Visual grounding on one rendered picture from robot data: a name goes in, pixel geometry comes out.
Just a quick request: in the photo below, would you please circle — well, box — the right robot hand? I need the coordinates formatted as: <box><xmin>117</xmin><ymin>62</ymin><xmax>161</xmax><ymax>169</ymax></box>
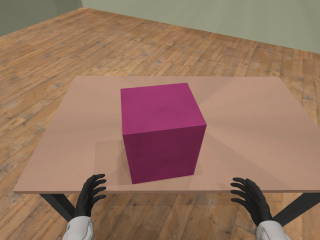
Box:
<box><xmin>230</xmin><ymin>177</ymin><xmax>274</xmax><ymax>227</ymax></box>

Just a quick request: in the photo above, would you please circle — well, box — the robot left forearm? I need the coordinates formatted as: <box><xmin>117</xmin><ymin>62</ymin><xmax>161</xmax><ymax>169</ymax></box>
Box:
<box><xmin>62</xmin><ymin>216</ymin><xmax>94</xmax><ymax>240</ymax></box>

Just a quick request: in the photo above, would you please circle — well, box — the carton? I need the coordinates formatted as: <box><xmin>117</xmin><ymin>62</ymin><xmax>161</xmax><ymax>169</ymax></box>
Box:
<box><xmin>120</xmin><ymin>83</ymin><xmax>207</xmax><ymax>184</ymax></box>

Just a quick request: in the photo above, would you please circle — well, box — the table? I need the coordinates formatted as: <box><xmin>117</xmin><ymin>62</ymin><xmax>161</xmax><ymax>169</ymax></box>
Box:
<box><xmin>12</xmin><ymin>75</ymin><xmax>320</xmax><ymax>227</ymax></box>

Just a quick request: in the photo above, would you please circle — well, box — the left robot hand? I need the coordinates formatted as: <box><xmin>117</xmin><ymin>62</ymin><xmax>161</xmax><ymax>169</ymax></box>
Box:
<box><xmin>74</xmin><ymin>174</ymin><xmax>107</xmax><ymax>218</ymax></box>

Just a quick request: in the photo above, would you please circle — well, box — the robot right forearm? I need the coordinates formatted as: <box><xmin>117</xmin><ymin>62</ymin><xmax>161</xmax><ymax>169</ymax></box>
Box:
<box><xmin>256</xmin><ymin>220</ymin><xmax>291</xmax><ymax>240</ymax></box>

